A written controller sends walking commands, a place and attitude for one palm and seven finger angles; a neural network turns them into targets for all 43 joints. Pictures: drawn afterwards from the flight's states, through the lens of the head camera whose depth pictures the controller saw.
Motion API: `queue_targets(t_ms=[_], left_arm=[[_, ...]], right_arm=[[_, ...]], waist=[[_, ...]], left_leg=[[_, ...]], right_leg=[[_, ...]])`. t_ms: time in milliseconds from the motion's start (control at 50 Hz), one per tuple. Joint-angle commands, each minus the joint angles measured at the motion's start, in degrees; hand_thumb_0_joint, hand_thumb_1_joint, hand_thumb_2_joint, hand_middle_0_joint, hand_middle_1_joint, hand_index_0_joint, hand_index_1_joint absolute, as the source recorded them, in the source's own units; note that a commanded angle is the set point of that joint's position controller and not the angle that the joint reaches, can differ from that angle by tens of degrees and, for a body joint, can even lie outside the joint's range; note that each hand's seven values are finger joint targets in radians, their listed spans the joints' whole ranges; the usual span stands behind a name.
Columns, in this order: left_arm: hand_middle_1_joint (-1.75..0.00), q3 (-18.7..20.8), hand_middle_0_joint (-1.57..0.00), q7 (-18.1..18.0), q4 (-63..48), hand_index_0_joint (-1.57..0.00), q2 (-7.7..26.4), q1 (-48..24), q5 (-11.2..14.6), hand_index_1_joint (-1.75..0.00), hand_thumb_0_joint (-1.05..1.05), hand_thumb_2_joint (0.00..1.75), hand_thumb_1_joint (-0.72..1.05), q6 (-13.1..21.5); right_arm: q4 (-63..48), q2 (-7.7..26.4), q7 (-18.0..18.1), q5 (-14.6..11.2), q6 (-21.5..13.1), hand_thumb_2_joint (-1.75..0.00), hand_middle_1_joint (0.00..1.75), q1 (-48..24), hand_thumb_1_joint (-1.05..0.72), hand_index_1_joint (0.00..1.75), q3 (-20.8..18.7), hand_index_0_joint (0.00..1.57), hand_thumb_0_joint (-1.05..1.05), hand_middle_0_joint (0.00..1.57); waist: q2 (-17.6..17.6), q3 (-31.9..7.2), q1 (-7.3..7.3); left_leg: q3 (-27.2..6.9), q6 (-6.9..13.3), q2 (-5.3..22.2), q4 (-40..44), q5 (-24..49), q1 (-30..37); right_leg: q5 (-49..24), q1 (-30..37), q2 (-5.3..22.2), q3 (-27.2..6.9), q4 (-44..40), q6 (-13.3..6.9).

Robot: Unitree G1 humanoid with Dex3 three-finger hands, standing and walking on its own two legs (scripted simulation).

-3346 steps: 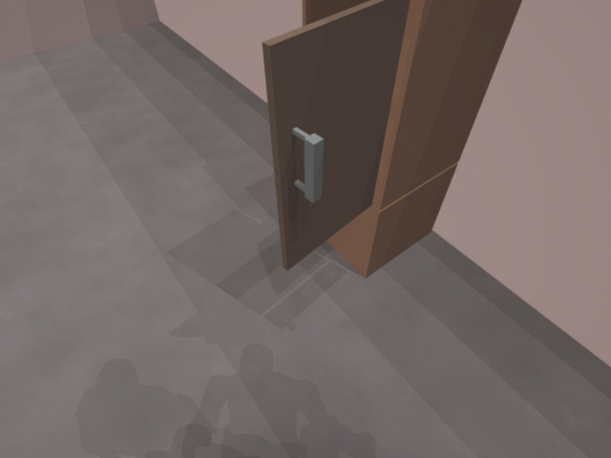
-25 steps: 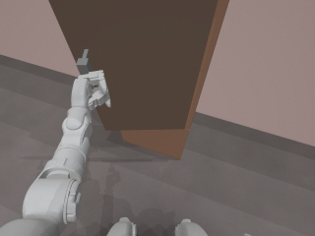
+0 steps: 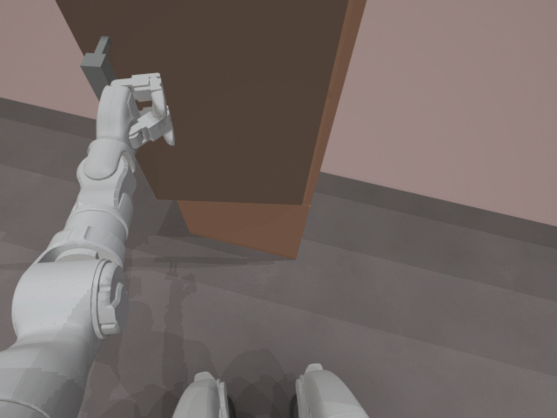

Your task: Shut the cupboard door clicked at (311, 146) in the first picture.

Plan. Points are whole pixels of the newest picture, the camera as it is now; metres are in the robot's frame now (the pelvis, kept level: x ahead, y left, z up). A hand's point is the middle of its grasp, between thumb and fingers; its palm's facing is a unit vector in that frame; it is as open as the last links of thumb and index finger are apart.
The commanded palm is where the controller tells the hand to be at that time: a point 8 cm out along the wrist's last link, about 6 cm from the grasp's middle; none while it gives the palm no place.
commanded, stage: push the door shut along its arc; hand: left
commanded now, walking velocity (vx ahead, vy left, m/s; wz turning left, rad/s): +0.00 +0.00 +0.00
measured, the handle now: (118, 93) +0.58 +0.18 +0.09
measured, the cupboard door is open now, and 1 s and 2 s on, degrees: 13 0 0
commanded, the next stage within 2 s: pull the fist back off the door in 0.92 s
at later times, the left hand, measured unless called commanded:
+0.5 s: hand (187, 87) +0.57 +0.07 +0.10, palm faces -0.26 -0.96 -0.04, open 2.9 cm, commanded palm +0.57 +0.12 +0.09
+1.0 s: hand (197, 73) +0.60 +0.06 +0.11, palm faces -0.34 -0.94 -0.04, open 3.2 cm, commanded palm +0.63 +0.06 +0.09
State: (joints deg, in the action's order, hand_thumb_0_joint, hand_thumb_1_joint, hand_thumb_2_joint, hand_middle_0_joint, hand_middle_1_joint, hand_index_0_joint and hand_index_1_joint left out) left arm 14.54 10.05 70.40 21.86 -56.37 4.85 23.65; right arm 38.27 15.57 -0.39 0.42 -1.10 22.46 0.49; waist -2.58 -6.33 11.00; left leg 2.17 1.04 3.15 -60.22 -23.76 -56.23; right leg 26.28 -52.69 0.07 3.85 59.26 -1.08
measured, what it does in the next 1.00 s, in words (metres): stands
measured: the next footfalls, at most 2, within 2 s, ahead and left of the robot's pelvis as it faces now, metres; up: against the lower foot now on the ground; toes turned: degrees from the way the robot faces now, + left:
none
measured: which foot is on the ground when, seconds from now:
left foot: down 0.00-1.00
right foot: down 0.00-1.00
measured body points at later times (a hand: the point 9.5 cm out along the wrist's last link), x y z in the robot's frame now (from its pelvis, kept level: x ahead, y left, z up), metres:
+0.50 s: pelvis +0.01 +0.00 -0.01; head +0.15 +0.00 +0.41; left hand +0.58 +0.13 +0.11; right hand -0.04 -0.25 -0.12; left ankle +0.04 +0.11 -0.66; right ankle +0.02 -0.11 -0.66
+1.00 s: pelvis +0.00 +0.01 -0.03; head +0.18 +0.02 +0.38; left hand +0.61 +0.11 +0.11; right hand -0.08 -0.25 -0.12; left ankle +0.04 +0.11 -0.66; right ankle +0.02 -0.11 -0.66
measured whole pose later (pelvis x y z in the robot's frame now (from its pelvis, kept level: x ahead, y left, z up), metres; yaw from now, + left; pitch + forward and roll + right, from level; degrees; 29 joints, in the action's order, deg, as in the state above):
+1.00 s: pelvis +0.00 +0.01 -0.03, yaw -1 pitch +29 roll -5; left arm 12.1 17.3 81.0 32.8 -83.8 -0.9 12.4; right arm 39.6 15.1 -1.0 2.9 -3.5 25.6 2.2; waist -4.0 -5.9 18.1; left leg -0.3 1.5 4.2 -69.9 -26.4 -72.8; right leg 28.0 -67.4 -0.9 5.8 66.3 -1.0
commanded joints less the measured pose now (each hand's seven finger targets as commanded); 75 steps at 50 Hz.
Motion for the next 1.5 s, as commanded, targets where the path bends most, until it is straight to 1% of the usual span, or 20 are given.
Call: queue_targets(t_ms=[0,160,180,280,400,560,680,820,880,940,1000,1020,1060,1080,1140,1180,1220,1280,1360,1480], left_arm=[[-1.50,-0.2,-1.30,1.9,-11.4,-1.30,9.4,-34.0,0.7,-1.50,0.00,0.90,0.90,3.5],[-1.50,1.3,-1.30,2.0,-8.2,-1.30,12.2,-38.7,-0.5,-1.50,0.00,0.90,0.90,0.7],[-1.50,3.6,-1.30,1.9,-8.6,-1.30,15.1,-38.5,-0.9,-1.50,0.00,0.90,0.90,0.7],[-1.50,6.8,-1.30,2.4,-8.2,-1.30,20.3,-37.9,-2.4,-1.50,0.00,0.90,0.90,-0.8],[-1.50,3.7,-1.30,4.8,-6.3,-1.30,18.2,-41.6,-2.6,-1.50,0.00,0.90,0.90,-2.6],[-1.50,-0.1,-1.30,6.5,-5.7,-1.30,14.6,-51.4,-2.3,-1.50,0.00,0.90,0.90,-3.4],[-1.50,-0.9,-1.30,6.6,-6.1,-1.30,13.9,-55.2,-3.1,-1.50,0.00,0.90,0.90,-4.2],[-1.50,-0.9,-1.30,6.5,-4.6,-1.30,15.8,-61.2,-4.7,-1.50,0.00,0.90,0.90,-6.2],[-1.50,-1.4,-1.30,7.1,-4.4,-1.30,15.2,-62.1,-4.7,-1.50,0.00,0.90,0.90,-6.5],[-1.50,-1.9,-1.30,7.3,-2.1,-1.30,14.6,-63.3,-4.9,-1.50,0.00,0.90,0.90,-7.7],[-1.50,-4.7,-1.30,7.4,-2.1,-1.30,10.2,-65.3,-4.7,-1.50,0.00,0.90,0.90,-8.3],[-1.50,7.4,-1.30,-4.7,-3.4,-1.30,12.6,-65.4,-0.6,-1.50,0.00,0.90,0.90,-9.2],[-1.50,4.2,-1.30,-14.9,-1.6,-1.30,6.2,-60.9,-3.2,-1.50,0.00,0.90,0.90,-10.0],[-1.50,4.5,-1.30,-18.4,-1.2,-1.30,4.2,-61.6,-3.8,-1.50,0.00,0.90,0.90,-9.9],[-1.50,5.5,-1.30,-30.9,-4.5,-1.30,2.9,-65.4,-8.4,-1.50,0.00,0.90,0.90,-7.2],[-1.50,3.5,-1.30,-35.5,-3.9,-1.30,3.2,-65.7,-14.3,-1.50,0.00,0.90,0.90,-4.2],[-1.50,2.0,-1.30,-36.8,-3.8,-1.30,5.2,-65.9,-18.9,-1.50,0.00,0.90,0.90,-2.2],[-1.50,0.6,-1.30,-34.8,-0.5,-1.30,7.3,-63.3,-20.7,-1.50,0.00,0.90,0.90,-1.3],[-1.50,2.8,-1.30,-30.6,1.3,-1.30,9.2,-58.9,-15.6,-1.50,0.00,0.90,0.90,-3.0],[-1.50,3.5,-1.30,-27.4,-2.3,-1.30,4.3,-48.2,-9.3,-1.50,0.00,0.90,0.90,-0.9]], right_arm=[[-2.5,10.0,0.7,0.2,-1.5,-0.90,0.30,8.6,-0.90,0.30,-3.6,0.20,0.00,0.20],[-2.4,10.6,0.4,0.9,-1.3,-0.90,0.30,11.3,-0.90,0.30,-3.2,0.20,0.00,0.20],[-2.6,10.8,0.3,0.9,-1.1,-0.90,0.30,11.6,-0.90,0.30,-3.3,0.20,0.00,0.20],[-3.9,10.8,0.0,1.0,-0.4,-0.90,0.30,12.8,-0.90,0.30,-3.0,0.20,0.00,0.20],[-3.3,10.6,0.0,0.8,0.2,-0.90,0.30,13.7,-0.90,0.30,-2.9,0.20,0.00,0.20],[-0.9,10.9,0.3,1.5,-1.1,-0.90,0.30,15.6,-0.90,0.30,-2.9,0.20,0.00,0.20],[0.0,11.4,0.1,2.0,-1.9,-0.90,0.30,16.2,-0.90,0.30,-3.2,0.20,0.00,0.20],[0.7,11.6,0.2,2.4,-2.3,-0.90,0.30,17.1,-0.90,0.30,-2.9,0.20,0.00,0.20],[0.9,11.7,0.2,2.5,-2.7,-0.90,0.30,17.3,-0.90,0.30,-2.9,0.20,0.00,0.20],[1.5,11.7,0.4,2.5,-2.9,-0.90,0.30,17.6,-0.90,0.30,-2.7,0.20,0.00,0.20],[2.2,11.6,0.4,2.6,-3.6,-0.90,0.30,17.2,-0.90,0.30,-2.7,0.20,0.00,0.20],[0.4,10.5,0.1,3.9,-3.9,-0.90,0.30,19.3,-0.90,0.30,-1.8,0.20,0.00,0.20],[0.3,9.9,-1.7,4.8,-4.6,-0.90,0.30,18.7,-0.90,0.30,-2.3,0.20,0.00,0.20],[0.6,10.0,-2.4,5.5,-4.5,-0.90,0.30,19.1,-0.90,0.30,-2.5,0.20,0.00,0.20],[1.0,9.5,-4.7,7.6,-4.6,-0.90,0.30,19.6,-0.90,0.30,-3.0,0.20,0.00,0.20],[1.8,9.6,-6.3,8.6,-4.9,-0.90,0.30,19.7,-0.90,0.30,-3.6,0.20,0.00,0.20],[2.1,9.9,-7.4,9.0,-4.6,-0.90,0.30,20.1,-0.90,0.30,-4.1,0.20,0.00,0.20],[1.8,10.2,-7.7,8.2,-3.8,-0.90,0.30,19.7,-0.90,0.30,-4.2,0.20,0.00,0.20],[0.2,10.6,-6.5,6.7,-3.0,-0.90,0.30,18.9,-0.90,0.30,-3.6,0.20,0.00,0.20],[-1.0,9.5,-5.9,5.9,-2.8,-0.90,0.30,18.6,-0.90,0.30,-3.6,0.20,0.00,0.20]], waist=[[-2.8,-26.1,3.53],[-4.5,-27.6,4.73],[-5.0,-29.2,4.04],[-4.3,-32.1,3.49],[-3.5,-28.6,5.96],[-8.5,-29.2,9.23],[-11.4,-33.3,9.89],[-12.0,-33.3,11.61],[-13.5,-34.4,11.78],[-11.4,-31.3,13.11],[-13.6,-30.5,14.12],[-14.3,-31.3,10.67],[-14.0,-32.0,11.05],[-11.2,-30.9,11.96],[-12.4,-31.6,11.77],[-14.2,-33.4,12.33],[-14.2,-33.5,12.78],[-14.2,-32.5,12.41],[-9.2,-31.7,11.01],[-5.6,-32.3,7.31]], left_leg=[[-6.1,0.8,-1.7,4.8,11.5,22.4],[-6.7,1.1,-1.7,2.8,13.7,20.9],[-6.8,0.9,-1.5,2.5,15.2,21.4],[-5.1,1.4,-1.9,1.0,18.0,17.2],[-5.2,1.6,-1.8,0.4,16.3,15.8],[-7.2,1.6,-1.1,-1.5,17.9,20.7],[-8.3,1.3,-0.9,-3.3,20.8,23.7],[-8.3,1.6,-0.9,-4.6,18.5,20.8],[-8.7,1.5,-0.9,-5.2,19.9,22.5],[-8.6,1.6,-0.8,-5.3,17.1,20.2],[-9.3,1.6,-0.6,-5.1,16.2,22.0],[-10.2,0.8,0.2,-3.6,12.2,17.6],[-12.3,0.1,0.7,-1.9,9.3,19.0],[-12.6,0.1,0.8,-1.7,7.7,18.3],[-11.3,-0.2,-0.1,-1.6,6.7,17.0],[-11.6,-0.7,0.2,-2.2,8.1,18.9],[-10.8,-0.7,0.0,-2.4,7.8,18.6],[-9.5,-0.4,-0.6,-1.0,5.6,17.1],[-8.0,0.5,-1.4,1.5,3.0,13.9],[-6.1,0.4,-1.6,3.3,9.7,16.3]], right_leg=[[-12.7,2.9,-2.1,-3.0,-8.5,0.0],[-12.9,0.5,-2.2,-2.6,-7.0,-0.2],[-14.0,1.0,-2.2,-2.6,-6.5,-0.2],[-19.6,6.3,-2.5,-3.6,-5.7,0.1],[-18.6,4.3,-3.0,-3.4,-6.6,0.2],[-15.0,-4.9,-3.3,-2.1,-5.5,-0.4],[-15.2,-8.7,-3.4,-1.4,-3.8,-0.7],[-13.5,-10.4,-3.7,-1.0,-2.9,-0.7],[-13.9,-12.0,-3.8,-0.7,-2.4,-0.9],[-12.2,-13.1,-4.0,-0.4,-2.8,-0.9],[-10.7,-16.5,-4.1,0.1,-2.7,-1.0],[-9.3,-14.1,-3.3,-0.3,-2.8,-0.5],[-8.1,-16.5,-3.0,0.3,-1.6,0.2],[-7.7,-17.0,-2.8,0.7,-1.9,0.7],[-7.1,-16.2,-2.7,0.7,-2.2,1.0],[-7.1,-17.9,-2.7,0.9,-1.4,0.8],[-6.5,-17.0,-2.6,0.6,-1.7,0.5],[-5.6,-13.5,-2.6,-0.1,-3.3,0.1],[-5.3,-6.2,-2.9,-0.9,-6.2,0.2],[-10.8,0.6,-3.0,-0.9,-8.3,0.4]])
